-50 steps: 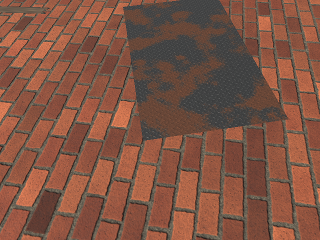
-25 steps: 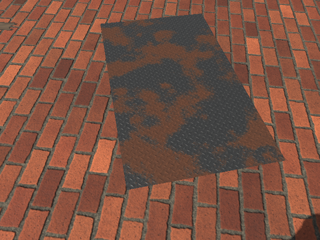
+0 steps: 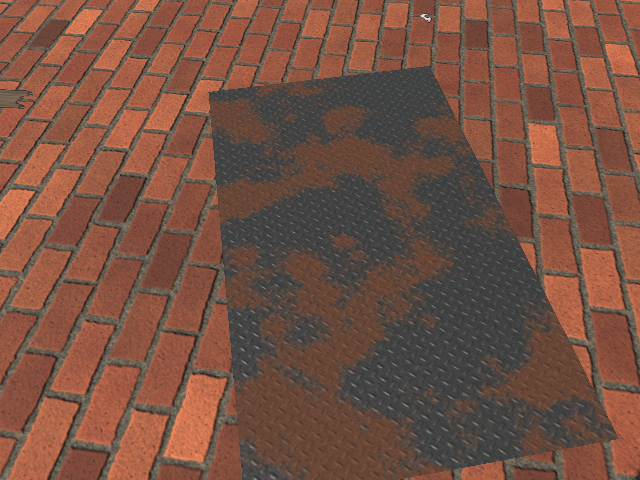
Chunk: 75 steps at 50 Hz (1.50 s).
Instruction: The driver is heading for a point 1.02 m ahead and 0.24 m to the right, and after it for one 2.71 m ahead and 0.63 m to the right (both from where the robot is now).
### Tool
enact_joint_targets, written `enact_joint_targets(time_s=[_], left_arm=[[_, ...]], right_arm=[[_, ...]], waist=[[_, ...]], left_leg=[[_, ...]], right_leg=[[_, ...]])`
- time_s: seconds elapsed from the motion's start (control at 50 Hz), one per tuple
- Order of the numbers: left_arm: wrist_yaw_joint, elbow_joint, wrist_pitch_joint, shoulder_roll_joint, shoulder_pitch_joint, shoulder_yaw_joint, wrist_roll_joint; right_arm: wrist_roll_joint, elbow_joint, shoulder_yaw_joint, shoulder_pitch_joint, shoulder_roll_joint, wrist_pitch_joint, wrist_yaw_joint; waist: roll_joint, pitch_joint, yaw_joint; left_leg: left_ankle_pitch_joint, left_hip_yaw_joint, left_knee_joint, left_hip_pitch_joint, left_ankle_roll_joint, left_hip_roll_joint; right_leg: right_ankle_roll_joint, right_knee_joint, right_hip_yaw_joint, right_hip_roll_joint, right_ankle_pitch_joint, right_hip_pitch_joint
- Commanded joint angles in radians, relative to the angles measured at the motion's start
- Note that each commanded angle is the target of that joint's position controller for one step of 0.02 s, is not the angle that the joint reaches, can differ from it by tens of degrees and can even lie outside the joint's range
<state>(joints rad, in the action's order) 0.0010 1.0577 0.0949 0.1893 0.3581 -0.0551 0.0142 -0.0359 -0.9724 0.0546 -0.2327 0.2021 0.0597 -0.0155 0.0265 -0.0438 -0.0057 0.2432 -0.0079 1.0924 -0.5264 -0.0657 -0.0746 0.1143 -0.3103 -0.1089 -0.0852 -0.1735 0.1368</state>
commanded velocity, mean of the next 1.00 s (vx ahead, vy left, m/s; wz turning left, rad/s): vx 0.50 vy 0.00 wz -0.28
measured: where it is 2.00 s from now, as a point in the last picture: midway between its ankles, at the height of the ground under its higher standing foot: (429, 287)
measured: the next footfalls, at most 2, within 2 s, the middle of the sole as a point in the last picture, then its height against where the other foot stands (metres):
left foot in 0.34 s outside the picture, level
right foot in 0.90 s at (379, 433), level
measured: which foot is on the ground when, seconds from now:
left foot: up 0.00-0.32, down 0.34-0.88, up 0.90-1.00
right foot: down 0.00-0.34, up 0.36-0.88, down 0.90-1.00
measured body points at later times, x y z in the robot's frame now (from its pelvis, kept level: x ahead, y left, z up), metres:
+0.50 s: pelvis +0.27 +0.06 +0.00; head +0.30 +0.07 +0.45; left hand +0.29 +0.30 -0.16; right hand +0.32 -0.20 -0.14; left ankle +0.31 +0.11 -0.74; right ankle +0.20 -0.07 -0.65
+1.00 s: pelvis +0.52 -0.01 -0.02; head +0.55 -0.02 +0.43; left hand +0.71 +0.20 -0.15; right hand +0.46 -0.26 -0.16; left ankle +0.42 +0.14 -0.64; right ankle +0.55 -0.06 -0.74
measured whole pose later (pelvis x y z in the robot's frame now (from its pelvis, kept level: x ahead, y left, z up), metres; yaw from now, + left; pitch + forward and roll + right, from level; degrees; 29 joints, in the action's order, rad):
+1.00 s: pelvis +0.52 -0.01 -0.02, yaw -20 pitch +0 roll +0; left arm 0.02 0.90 0.02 0.24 0.17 -0.08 0.02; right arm -0.01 -0.94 0.05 -0.32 0.20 0.08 0.01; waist 0.00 -0.06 0.01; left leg 0.38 0.07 1.26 -0.31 -0.02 -0.06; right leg 0.14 -0.55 -0.10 -0.12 -0.22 0.34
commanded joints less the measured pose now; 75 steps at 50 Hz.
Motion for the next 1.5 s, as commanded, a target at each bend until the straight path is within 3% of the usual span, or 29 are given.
enact_joint_targets(time_s=[0.02, 0.12, 0.24, 0.28, 0.32, 0.34, 0.36, 0.38, 0.4, 0.42, 0.46, 0.58, 0.76, 0.84, 0.88, 0.9, 0.92, 0.94, 0.96, 1.0, 1.06, 1.18, 1.34, 1.38, 1.42, 1.44, 1.46, 1.48, 1.5], left_arm=[[-0.003, -0.028, 0.019, 0.09, 0.059, -0.006, -0.003], [-0.004, -0.013, 0.017, 0.084, 0.15, 0.005, -0.003], [-0.019, 0.014, 0.012, 0.102, 0.207, 0.003, 0.012], [-0.024, 0.012, 0.01, 0.118, 0.171, -0.002, 0.014], [-0.021, 0.008, 0.003, 0.123, 0.141, -0.003, 0.008], [-0.016, -0.023, 0.004, 0.092, 0.133, 0.009, -0.006], [-0.008, -0.036, -0.001, -0.018, 0.267, 0.028, -0.048], [-0.013, -0.025, -0.01, 0.098, 0.196, -0.002, -0.019], [-0.009, -0.057, -0.01, 0.098, 0.098, -0.007, -0.012], [-0.005, -0.065, -0.009, 0.078, 0.058, -0.006, -0.008], [0.006, -0.057, -0.034, 0.047, 0.073, -0.009, 0.014], [0.03, -0.124, -0.078, 0.029, -0.07, -0.014, 0.014], [0.048, -0.243, -0.071, 0.021, -0.355, 0.008, 0.015], [0.042, -0.232, -0.072, 0.059, -0.267, -0.01, 0.021], [0.033, -0.184, -0.064, 0.102, -0.094, -0.035, 0.025], [0.023, -0.148, -0.057, 0.156, 0.038, -0.059, 0.037], [0.012, -0.157, -0.058, 0.27, 0.041, -0.088, 0.043], [0.014, -0.168, -0.072, 0.292, 0.052, -0.092, 0.012], [0.006, -0.165, -0.076, 0.264, -0.004, -0.082, 0.003], [0.0, -0.175, -0.065, 0.175, -0.091, -0.057, -0.004], [-0.005, -0.179, -0.031, 0.159, -0.09, -0.043, -0.019], [0.0, -0.171, -0.027, 0.199, 0.054, -0.048, -0.016], [-0.017, -0.175, -0.03, 0.208, 0.154, -0.043, 0.0], [-0.023, -0.18, -0.024, 0.216, 0.12, -0.04, 0.001], [-0.018, -0.182, -0.015, 0.242, 0.082, -0.043, 0.004], [-0.011, -0.185, -0.01, 0.238, 0.068, -0.041, 0.002], [-0.006, -0.216, -0.005, 0.162, 0.098, -0.021, -0.001], [-0.004, -0.204, -0.012, 0.111, 0.272, -0.016, -0.037], [-0.011, -0.184, -0.023, 0.184, 0.209, -0.021, 0.005]], right_arm=[[-0.002, 0.037, 0.003, -0.02, 0.025, -0.018, -0.011], [0.014, 0.105, -0.01, 0.182, 0.018, -0.015, -0.014], [0.016, 0.154, -0.011, 0.293, 0.036, 0.0, -0.011], [0.015, 0.139, -0.001, 0.222, 0.052, 0.01, -0.003], [0.006, 0.05, 0.024, -0.046, 0.09, 0.027, 0.013], [-0.021, 0.015, 0.046, -0.224, 0.165, 0.036, 0.024], [-0.032, 0.014, 0.068, -0.267, 0.26, 0.033, 0.019], [0.009, 0.027, 0.062, -0.192, 0.207, 0.016, 0.012], [0.016, 0.046, 0.041, -0.073, 0.142, 0.018, 0.009], [0.014, 0.05, 0.026, -0.018, 0.086, 0.027, 0.005], [0.017, 0.027, 0.009, -0.02, 0.032, 0.041, 0.017], [0.022, -0.004, 0.014, -0.137, 0.073, 0.067, 0.029], [0.019, -0.043, 0.009, -0.27, 0.094, 0.055, 0.052], [0.013, -0.039, 0.022, -0.246, 0.142, 0.034, 0.066], [0.012, -0.02, 0.031, -0.221, 0.168, 0.017, 0.059], [0.019, 0.004, 0.033, -0.187, 0.172, 0.015, 0.049], [0.031, 0.072, 0.013, -0.213, 0.058, 0.02, 0.03], [0.027, 0.127, 0.025, -0.099, 0.12, 0.033, 0.02], [0.029, 0.157, 0.02, -0.02, 0.117, 0.048, 0.014], [0.025, 0.14, 0.021, -0.048, 0.118, 0.053, 0.017], [-0.014, 0.146, 0.018, -0.081, 0.094, -0.003, 0.009], [-0.008, 0.242, 0.012, 0.152, 0.105, -0.029, -0.001], [0.005, 0.338, -0.013, 0.355, 0.11, -0.007, -0.016], [0.006, 0.328, -0.01, 0.287, 0.124, 0.003, -0.014], [0.009, 0.265, 0.011, 0.085, 0.17, 0.014, 0.004], [0.004, 0.229, 0.022, -0.059, 0.195, 0.025, 0.017], [-0.018, 0.218, 0.036, -0.213, 0.271, 0.028, 0.032], [-0.025, 0.198, 0.058, -0.197, 0.346, 0.017, 0.022], [0.008, 0.216, 0.043, -0.111, 0.246, 0.006, 0.01]], waist=[[-0.075, -0.038, 0.026], [-0.091, -0.058, -0.027], [-0.103, -0.073, -0.044], [-0.11, -0.038, 0.001], [-0.079, 0.096, 0.112], [-0.004, 0.216, 0.17], [0.217, 0.341, 0.108], [0.049, 0.288, 0.101], [0.02, 0.126, 0.062], [-0.008, 0.05, 0.039], [0.026, 0.002, -0.009], [0.032, -0.03, -0.017], [0.038, -0.074, 0.045], [0.09, -0.001, -0.018], [0.086, 0.097, -0.089], [0.02, 0.162, -0.166], [-0.204, 0.233, -0.102], [-0.124, 0.267, -0.12], [-0.059, 0.12, -0.094], [0.04, 0.014, -0.005], [0.001, 0.033, 0.043], [-0.067, 0.003, -0.032], [-0.107, -0.008, -0.099], [-0.117, -0.002, -0.055], [-0.108, 0.085, 0.035], [-0.077, 0.165, 0.108], [0.046, 0.31, 0.14], [0.3, 0.364, 0.04], [0.104, 0.231, 0.023]], left_leg=[[-0.097, 0.025, -0.068, -0.103, 0.027, -0.033], [-0.227, 0.074, -0.33, -0.119, 0.042, -0.012], [-0.166, 0.095, -0.497, -0.103, -0.011, 0.03], [-0.091, 0.111, -0.542, 0.023, -0.046, 0.073], [-0.127, 0.116, -0.636, 0.358, -0.089, 0.112], [-0.062, -0.089, -0.648, 0.632, -0.137, -0.082], [-0.019, -0.572, -0.749, 0.889, -0.278, -0.39], [0.105, -0.611, -0.824, 0.779, -0.254, -0.35], [0.127, -0.442, -0.86, 0.616, -0.21, -0.313], [0.049, -0.328, -0.906, 0.492, -0.17, -0.268], [-0.077, -0.153, -0.942, 0.369, -0.1, -0.192], [-0.286, 0.045, -0.967, 0.4, -0.06, -0.164], [-0.595, 0.222, -0.908, 0.578, -0.034, -0.174], [-1.068, 0.28, -0.683, 0.667, -0.031, -0.201], [-1.031, 0.282, -0.379, 0.62, -0.041, -0.206], [-0.792, 0.29, -0.108, 0.454, -0.013, -0.181], [0.106, 0.27, 0.267, 0.012, 0.041, -0.009], [0.274, 0.038, 0.416, -0.175, 0.052, 0.101], [0.167, -0.022, 0.364, -0.265, 0.042, 0.022], [0.072, -0.021, 0.184, -0.157, 0.047, -0.034], [0.066, -0.013, 0.069, -0.045, 0.091, -0.048], [-0.126, 0.017, -0.173, -0.178, 0.126, -0.032], [-0.214, 0.026, -0.464, -0.165, 0.079, 0.04], [-0.192, 0.027, -0.546, -0.013, 0.041, 0.06], [-0.132, 0.052, -0.597, 0.245, -0.001, 0.118], [-0.162, 0.018, -0.635, 0.447, -0.029, 0.07], [-0.046, -0.25, -0.627, 0.669, -0.075, -0.17], [-0.034, -0.734, -0.777, 0.808, -0.219, -0.373], [0.131, -0.744, -0.819, 0.677, -0.206, -0.331]], right_leg=[[0.089, 0.19, 0.215, 0.27, 0.255, -0.001], [0.061, 0.187, 0.156, 0.246, 0.384, -0.075], [0.079, 0.115, 0.147, 0.305, 0.526, -0.252], [0.061, 0.014, 0.123, 0.31, 0.744, -0.266], [0.031, -0.289, 0.092, 0.263, 0.804, -0.187], [0.015, -0.568, 0.072, 0.215, 0.482, 0.028], [-0.026, -0.949, 0.025, 0.025, -0.316, 0.386], [-0.009, -1.024, 0.156, 0.064, -0.306, 0.46], [-0.005, -0.995, 0.164, 0.112, -0.209, 0.484], [-0.006, -0.939, 0.163, 0.147, -0.143, 0.454], [-0.019, -0.869, 0.159, 0.177, -0.1, 0.375], [-0.042, -0.788, 0.123, 0.193, 0.058, 0.517], [-0.018, -0.371, -0.028, 0.137, 0.156, 0.505], [0.061, -0.334, -0.087, 0.039, -0.028, 0.347], [0.111, -0.253, -0.071, -0.015, -0.089, 0.14], [0.155, -0.15, 0.044, 0.04, -0.088, -0.076], [0.295, -0.126, 0.522, 0.351, -0.07, -0.387], [0.358, 0.025, 0.846, 0.427, -0.087, -0.414], [0.317, 0.055, 0.683, 0.413, -0.057, -0.314], [0.223, 0.086, 0.5, 0.323, 0.152, -0.1], [0.196, 0.094, 0.381, 0.236, 0.349, 0.002], [0.131, 0.101, 0.375, 0.186, 0.392, -0.048], [0.108, 0.028, 0.423, 0.214, 0.498, -0.22], [0.072, 0.0, 0.415, 0.228, 0.58, -0.196], [0.036, -0.191, 0.379, 0.197, 0.813, -0.18], [0.019, -0.381, 0.34, 0.151, 0.726, -0.099], [0.003, -0.675, 0.287, 0.085, 0.35, 0.054], [-0.033, -0.946, 0.215, -0.083, -0.364, 0.341], [-0.02, -1.009, 0.255, 0.0, -0.293, 0.427]])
